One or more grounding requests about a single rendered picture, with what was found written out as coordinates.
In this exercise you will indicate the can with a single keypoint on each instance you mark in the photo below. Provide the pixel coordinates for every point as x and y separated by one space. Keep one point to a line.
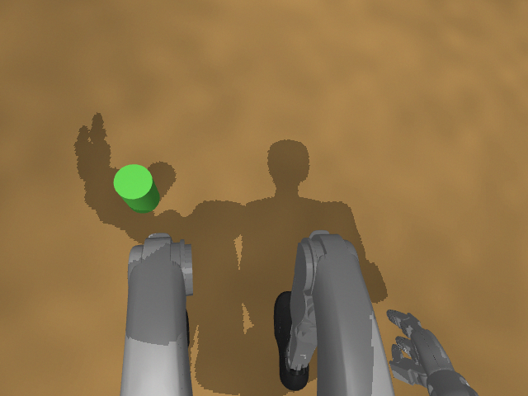
136 187

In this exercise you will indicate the right robot hand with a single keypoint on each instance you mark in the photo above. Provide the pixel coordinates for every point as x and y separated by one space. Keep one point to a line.
428 355

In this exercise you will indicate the right robot foot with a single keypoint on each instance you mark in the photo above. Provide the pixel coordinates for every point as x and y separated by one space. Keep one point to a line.
290 378

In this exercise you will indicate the right robot arm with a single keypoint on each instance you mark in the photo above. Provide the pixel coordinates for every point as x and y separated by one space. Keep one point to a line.
448 383

